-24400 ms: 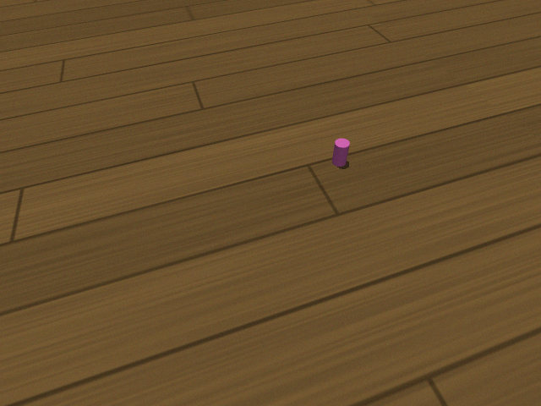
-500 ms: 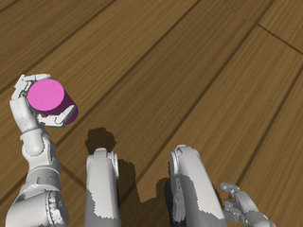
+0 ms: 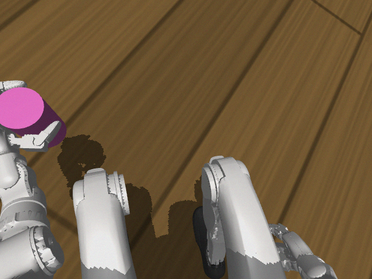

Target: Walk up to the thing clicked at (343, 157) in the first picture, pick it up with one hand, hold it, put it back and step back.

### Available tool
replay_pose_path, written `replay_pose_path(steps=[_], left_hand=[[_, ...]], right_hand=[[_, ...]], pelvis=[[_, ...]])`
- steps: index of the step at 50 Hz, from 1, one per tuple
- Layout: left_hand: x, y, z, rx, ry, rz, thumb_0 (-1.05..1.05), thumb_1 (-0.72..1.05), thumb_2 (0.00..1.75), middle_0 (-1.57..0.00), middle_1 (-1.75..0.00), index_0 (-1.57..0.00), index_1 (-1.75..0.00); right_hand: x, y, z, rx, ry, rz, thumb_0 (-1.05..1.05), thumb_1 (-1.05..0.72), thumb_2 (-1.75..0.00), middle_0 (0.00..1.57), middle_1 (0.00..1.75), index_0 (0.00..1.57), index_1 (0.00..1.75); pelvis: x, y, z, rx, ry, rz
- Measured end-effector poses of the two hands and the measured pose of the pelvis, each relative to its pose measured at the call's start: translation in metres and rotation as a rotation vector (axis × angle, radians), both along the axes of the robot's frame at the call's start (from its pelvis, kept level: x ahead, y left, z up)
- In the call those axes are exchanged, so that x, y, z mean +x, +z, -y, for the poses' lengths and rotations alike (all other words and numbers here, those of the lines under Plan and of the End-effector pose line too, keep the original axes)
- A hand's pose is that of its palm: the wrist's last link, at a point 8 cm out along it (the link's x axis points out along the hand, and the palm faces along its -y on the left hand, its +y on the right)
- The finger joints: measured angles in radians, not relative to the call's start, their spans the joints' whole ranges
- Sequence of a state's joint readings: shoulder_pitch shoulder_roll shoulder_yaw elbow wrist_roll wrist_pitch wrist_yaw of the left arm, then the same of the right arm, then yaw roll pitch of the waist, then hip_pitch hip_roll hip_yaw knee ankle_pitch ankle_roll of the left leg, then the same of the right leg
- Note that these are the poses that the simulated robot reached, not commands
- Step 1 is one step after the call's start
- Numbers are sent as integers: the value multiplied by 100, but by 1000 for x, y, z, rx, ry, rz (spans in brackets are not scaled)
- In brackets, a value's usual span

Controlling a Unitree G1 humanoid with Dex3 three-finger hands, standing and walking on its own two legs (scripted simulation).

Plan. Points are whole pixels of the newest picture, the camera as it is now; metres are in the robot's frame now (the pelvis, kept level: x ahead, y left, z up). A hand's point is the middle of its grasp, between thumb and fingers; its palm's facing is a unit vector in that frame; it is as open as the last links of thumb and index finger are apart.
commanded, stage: crouch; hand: left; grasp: from the side
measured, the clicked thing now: (35, 121) +0.43 +0.29 -0.09
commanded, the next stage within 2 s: lower in 0.40 s
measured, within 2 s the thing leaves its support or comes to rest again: rests again in 1.96 s
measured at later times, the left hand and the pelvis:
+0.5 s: hand (38, 124) +0.44 +0.29 -0.12, palm faces +0.37 -0.93 -0.01, open 10.6 cm; pelvis +0.01 +0.00 -0.03, yaw -3 degrees
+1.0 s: hand (50, 129) +0.45 +0.29 -0.19, palm faces +0.37 -0.93 +0.00, open 10.5 cm; pelvis +0.00 +0.01 -0.04, yaw -6 degrees
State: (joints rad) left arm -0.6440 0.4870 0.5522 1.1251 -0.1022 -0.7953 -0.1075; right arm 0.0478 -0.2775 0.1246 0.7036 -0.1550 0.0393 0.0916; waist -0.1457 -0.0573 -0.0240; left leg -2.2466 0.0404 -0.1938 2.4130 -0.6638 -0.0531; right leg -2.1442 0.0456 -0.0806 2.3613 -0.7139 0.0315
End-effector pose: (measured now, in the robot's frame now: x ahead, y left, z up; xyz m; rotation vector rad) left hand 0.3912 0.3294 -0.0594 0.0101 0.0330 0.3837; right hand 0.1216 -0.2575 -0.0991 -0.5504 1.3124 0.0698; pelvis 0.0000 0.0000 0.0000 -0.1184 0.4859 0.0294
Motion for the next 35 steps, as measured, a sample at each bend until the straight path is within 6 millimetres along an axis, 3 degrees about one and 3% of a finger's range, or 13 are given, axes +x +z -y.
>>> replay_pose_path(steps=[15, 35], left_hand=[[8, -43, -7, -3, -8, -1, -2, -43, 107, -67, -98, -69, -99], [9, -86, -7, -25, 8, -36, -2, -43, 107, -68, -97, -69, -99]], right_hand=[[9, -12, 3, -51, 74, -42, 0, -92, -91, 21, 30, 20, 30], [11, -10, 0, -99, 163, -55, 0, -93, -91, 21, 30, 20, 30]], pelvis=[[4, -23, -4, -30, -22, 39], [2, -37, -7, -66, -47, 103]])
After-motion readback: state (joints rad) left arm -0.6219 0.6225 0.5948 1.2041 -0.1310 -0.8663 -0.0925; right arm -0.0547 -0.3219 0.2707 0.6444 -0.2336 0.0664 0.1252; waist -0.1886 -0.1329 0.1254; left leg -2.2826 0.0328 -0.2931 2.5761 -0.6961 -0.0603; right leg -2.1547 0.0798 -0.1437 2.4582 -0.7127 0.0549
